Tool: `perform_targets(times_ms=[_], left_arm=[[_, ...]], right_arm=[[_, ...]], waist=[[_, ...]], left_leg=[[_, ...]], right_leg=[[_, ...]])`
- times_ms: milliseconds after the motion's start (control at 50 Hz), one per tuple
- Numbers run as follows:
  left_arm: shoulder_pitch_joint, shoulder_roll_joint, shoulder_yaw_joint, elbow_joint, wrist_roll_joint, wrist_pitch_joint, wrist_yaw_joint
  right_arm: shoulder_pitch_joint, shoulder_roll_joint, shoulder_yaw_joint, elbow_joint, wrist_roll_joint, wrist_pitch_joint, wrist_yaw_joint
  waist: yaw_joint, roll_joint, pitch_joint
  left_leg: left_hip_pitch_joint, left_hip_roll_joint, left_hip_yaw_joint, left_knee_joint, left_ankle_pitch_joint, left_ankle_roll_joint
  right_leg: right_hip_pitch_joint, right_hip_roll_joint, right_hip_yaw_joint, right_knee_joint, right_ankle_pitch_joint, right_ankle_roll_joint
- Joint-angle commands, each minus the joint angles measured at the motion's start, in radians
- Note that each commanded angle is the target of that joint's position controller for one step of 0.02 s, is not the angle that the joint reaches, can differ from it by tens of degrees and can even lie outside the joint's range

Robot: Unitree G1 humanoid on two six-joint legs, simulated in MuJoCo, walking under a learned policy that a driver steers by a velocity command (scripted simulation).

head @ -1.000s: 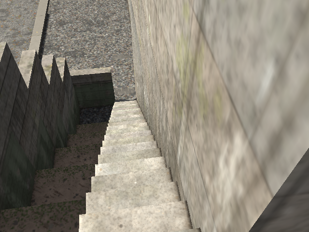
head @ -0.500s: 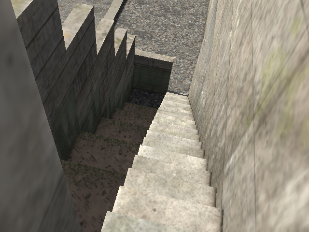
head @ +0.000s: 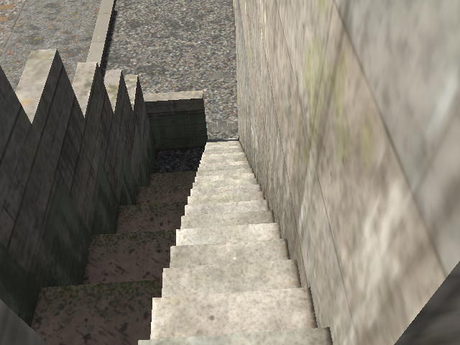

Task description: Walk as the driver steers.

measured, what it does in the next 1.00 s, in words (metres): steps on the spot: left foot, then right foot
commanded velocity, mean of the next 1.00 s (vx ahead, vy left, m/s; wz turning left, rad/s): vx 0.02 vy -0.06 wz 0.05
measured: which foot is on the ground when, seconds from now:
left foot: up 0.00-0.32, down 0.34-0.68, up 0.70-0.98, down 1.00-1.00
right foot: down 0.00-0.36, up 0.38-0.64, down 0.66-1.00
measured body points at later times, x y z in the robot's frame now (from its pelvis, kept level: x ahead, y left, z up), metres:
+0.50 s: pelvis +0.02 -0.01 +0.01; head +0.03 -0.01 +0.46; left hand +0.25 +0.21 -0.08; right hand +0.03 -0.27 -0.11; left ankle +0.00 +0.10 -0.73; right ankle -0.05 -0.14 -0.64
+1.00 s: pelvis -0.01 -0.03 +0.01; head +0.01 -0.04 +0.46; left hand +0.10 +0.26 -0.07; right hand +0.18 -0.27 -0.10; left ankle -0.06 +0.10 -0.72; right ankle -0.02 -0.18 -0.73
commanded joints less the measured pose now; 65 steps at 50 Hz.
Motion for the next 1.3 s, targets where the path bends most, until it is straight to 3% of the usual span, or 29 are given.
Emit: perform_targets(times_ms=[20, 140, 320, 360, 380, 400, 460, 580, 600, 620, 640, 680, 700, 720, 780, 840, 940, 960, 1000, 1020, 1040, 1060, 1100, 1120, 1160, 1220, 1240, 1260, 1300], left_arm=[[-0.125, 0.124, 0.012, -0.118, -0.027, -0.032, -0.004], [-0.018, 0.158, 0.026, -0.092, -0.025, -0.028, 0.004], [-0.108, 0.200, 0.030, -0.099, -0.075, 0.078, -0.002], [-0.111, 0.129, -0.004, -0.080, -0.071, 0.096, -0.009], [-0.097, 0.139, 0.007, -0.089, -0.037, 0.108, 0.012], [-0.185, 0.209, 0.020, -0.096, -0.002, 0.112, 0.049], [-0.230, 0.226, 0.021, -0.088, 0.011, 0.077, 0.110], [-0.250, 0.078, -0.035, -0.146, 0.012, 0.071, 0.075], [0.019, 0.239, 0.051, -0.010, -0.138, 0.086, 0.120], [-0.218, 0.129, 0.002, -0.141, -0.048, 0.024, 0.034], [-0.209, 0.119, 0.003, -0.141, -0.074, 0.000, 0.022], [-0.190, 0.218, 0.012, -0.162, -0.064, -0.045, 0.042], [-0.085, 0.353, 0.065, -0.164, -0.022, -0.052, 0.078], [0.026, 0.317, 0.065, -0.090, 0.012, -0.068, 0.093], [-0.243, 0.199, 0.032, -0.160, -0.046, -0.062, 0.066], [-0.301, 0.202, 0.029, -0.194, -0.009, -0.047, 0.075], [-0.169, 0.263, 0.038, -0.125, -0.058, -0.009, 0.060], [-0.174, 0.292, 0.044, -0.111, -0.037, 0.013, 0.034], [-0.074, 0.215, 0.015, -0.028, -0.005, 0.022, 0.003], [0.060, 0.128, -0.007, -0.033, 0.001, 0.016, 0.018], [0.020, 0.066, -0.035, -0.053, -0.041, 0.003, 0.018], [-0.088, 0.139, -0.017, -0.055, -0.052, 0.006, 0.028], [-0.185, 0.216, 0.011, -0.065, -0.045, 0.021, 0.047], [-0.114, 0.208, 0.003, -0.018, -0.027, 0.031, 0.041], [-0.201, 0.159, -0.007, -0.038, -0.016, 0.016, 0.058], [-0.145, 0.057, -0.040, -0.009, -0.043, -0.039, 0.034], [-0.105, 0.051, -0.048, 0.004, -0.051, -0.046, 0.022], [-0.157, 0.137, -0.035, 0.013, -0.057, -0.035, 0.009], [-0.147, 0.180, -0.024, 0.029, -0.031, -0.011, 0.001]], right_arm=[[-0.049, -0.057, -0.014, -0.090, -0.038, -0.053, -0.001], [-0.011, -0.046, 0.005, -0.072, 0.014, -0.044, 0.039], [0.069, -0.026, 0.035, -0.003, 0.009, -0.065, 0.140], [0.101, -0.025, 0.045, 0.012, 0.000, -0.070, 0.151], [0.112, -0.164, 0.005, 0.002, -0.016, -0.072, 0.127], [0.221, -0.176, -0.010, 0.008, -0.036, -0.077, 0.116], [0.033, -0.057, 0.012, -0.009, -0.010, -0.112, 0.127], [0.049, -0.139, -0.029, 0.015, 0.004, -0.094, 0.124], [0.062, -0.158, -0.031, -0.002, -0.023, 0.060, 0.192], [0.086, -0.188, -0.045, 0.026, 0.014, 0.014, 0.159], [0.051, -0.207, -0.052, 0.031, 0.003, 0.005, 0.164], [0.148, -0.010, 0.011, 0.030, 0.033, -0.026, 0.163], [0.161, 0.031, 0.027, -0.005, 0.011, -0.022, 0.137], [0.033, -0.060, 0.001, -0.013, 0.004, -0.018, 0.131], [0.014, -0.154, -0.035, 0.030, -0.033, -0.015, 0.094], [0.036, -0.103, -0.012, 0.050, -0.017, -0.001, 0.120], [-0.010, -0.036, 0.037, 0.078, 0.011, 0.010, 0.174], [0.010, -0.042, 0.042, 0.092, 0.040, 0.008, 0.170], [-0.008, -0.106, 0.025, 0.076, 0.076, -0.009, 0.127], [-0.045, -0.219, -0.001, 0.030, 0.062, -0.028, 0.089], [-0.181, -0.157, 0.033, -0.024, 0.055, -0.062, 0.108], [-0.209, -0.119, 0.041, -0.007, 0.045, -0.068, 0.127], [-0.167, -0.133, 0.024, 0.009, 0.046, -0.064, 0.160], [-0.053, -0.157, 0.009, 0.055, 0.047, -0.054, 0.167], [0.035, -0.172, -0.007, 0.082, 0.023, -0.058, 0.141], [-0.248, 0.036, 0.080, -0.011, 0.074, -0.068, 0.161], [-0.260, 0.045, 0.083, -0.008, 0.066, -0.052, 0.179], [-0.147, -0.018, 0.047, 0.003, 0.051, -0.045, 0.173], [-0.084, -0.077, 0.027, 0.039, 0.035, -0.044, 0.163]], waist=[[-0.065, -0.088, -0.113], [-0.073, -0.120, -0.144], [-0.039, -0.087, -0.120], [-0.077, 0.010, -0.132], [-0.061, 0.157, -0.122], [-0.153, 0.043, -0.135], [-0.072, 0.035, -0.118], [-0.053, 0.095, -0.119], [-0.036, 0.118, -0.199], [0.002, 0.132, 0.019], [0.020, 0.172, -0.067], [-0.051, -0.011, -0.244], [-0.002, -0.300, -0.263], [0.077, -0.212, -0.141], [-0.040, -0.204, -0.083], [-0.065, -0.147, -0.103], [0.017, -0.137, -0.089], [0.004, -0.138, -0.086], [0.018, -0.144, -0.156], [0.083, -0.008, -0.299], [0.098, 0.020, -0.250], [0.069, -0.058, -0.181], [0.036, -0.014, -0.121], [-0.001, 0.025, -0.072], [-0.089, 0.116, 0.041], [0.070, 0.025, -0.030], [0.083, 0.000, -0.084], [-0.016, -0.078, -0.089], [-0.014, -0.047, -0.096]], left_leg=[[-0.051, 0.028, -0.021, 0.134, 0.066, -0.016], [-0.050, 0.024, 0.101, -0.098, 0.042, -0.108], [0.273, 0.084, 0.212, -0.724, 0.203, 0.028], [0.590, 0.223, 0.013, -0.835, 0.653, 0.173], [0.683, 0.468, -0.311, -0.920, 0.869, 0.422], [0.728, 0.531, -0.401, -0.989, 0.849, 0.485], [0.552, 0.355, -0.246, -0.977, 0.689, 0.316], [0.446, 0.144, -0.068, -0.932, 0.766, 0.250], [0.389, 0.062, 0.029, -0.853, -0.021, 0.285], [0.254, 0.080, -0.087, -0.871, 0.610, 0.280], [0.400, 0.137, -0.111, -0.839, 0.762, 0.289], [0.482, 0.105, -0.105, -0.638, 0.435, 0.113], [0.118, -0.040, -0.008, -0.469, -0.154, -0.022], [-0.024, -0.033, -0.039, -0.207, -0.345, -0.068], [0.071, 0.008, 0.010, -0.026, -0.130, -0.079], [0.186, 0.034, 0.056, 0.012, 0.023, -0.079], [0.303, 0.082, 0.158, -0.688, -0.006, -0.112], [0.368, 0.058, 0.187, -0.847, 0.194, -0.095], [0.531, 0.041, 0.179, -0.918, 0.465, -0.023], [0.672, 0.223, 0.018, -0.848, 0.881, 0.204], [0.629, 0.306, -0.097, -0.858, 0.843, 0.283], [0.503, 0.234, -0.047, -0.842, 0.603, 0.200], [0.462, 0.162, -0.018, -0.864, 0.384, 0.101], [0.488, 0.173, -0.057, -0.944, -0.091, 0.107], [0.531, 0.279, -0.217, -1.043, -0.317, 0.192], [0.343, 0.212, -0.134, -0.937, -0.089, 0.103], [0.304, 0.155, -0.070, -0.884, 0.022, 0.055], [0.411, 0.098, 0.041, -0.860, 0.169, 0.019], [0.527, 0.078, 0.067, -0.810, 0.379, 0.020]], right_leg=[[0.021, -0.242, 0.374, -0.272, 0.267, -0.180], [0.197, -0.187, 0.398, -0.194, 0.557, -0.195], [0.192, -0.270, 0.469, -0.129, 0.515, -0.237], [-0.056, -0.150, 0.327, -0.019, 0.317, -0.078], [-0.252, -0.014, 0.177, 0.156, -0.137, 0.098], [-0.377, 0.006, 0.182, 0.432, -0.301, 0.187], [-0.380, -0.074, 0.156, 0.725, -0.231, 0.275], [-0.088, -0.127, -0.066, 0.198, -0.189, 0.278], [0.143, -0.084, -0.053, -0.145, -0.273, 0.169], [0.175, 0.017, -0.246, -0.061, 0.085, 0.155], [0.124, 0.024, -0.201, -0.167, 0.202, 0.136], [0.221, -0.283, 0.047, -0.194, 0.949, -0.057], [0.469, -0.620, 0.432, -0.179, 1.315, -0.354], [0.417, -0.657, 0.437, -0.239, 1.176, -0.350], [0.132, -0.437, 0.136, -0.318, 0.679, -0.152], [0.027, -0.380, 0.048, -0.345, 0.579, -0.125], [0.133, -0.368, 0.043, -0.197, 0.533, -0.074], [0.107, -0.382, 0.069, -0.160, 0.544, -0.092], [0.046, -0.376, 0.087, -0.124, 0.480, -0.044], [0.025, -0.273, -0.042, -0.009, 0.195, 0.079], [-0.043, -0.193, -0.108, -0.047, -0.003, 0.200], [0.022, -0.201, -0.104, -0.091, 0.074, 0.218], [0.004, -0.199, -0.131, -0.060, 0.142, 0.186], [-0.070, -0.189, -0.146, -0.061, -0.063, 0.166], [-0.262, -0.152, -0.138, 0.041, -0.102, 0.150], [0.038, -0.238, -0.056, -0.137, 0.172, 0.107], [0.173, -0.253, -0.051, -0.170, 0.313, 0.110], [0.096, -0.249, -0.025, -0.146, 0.303, 0.078], [0.047, -0.243, -0.064, -0.135, 0.321, 0.092]])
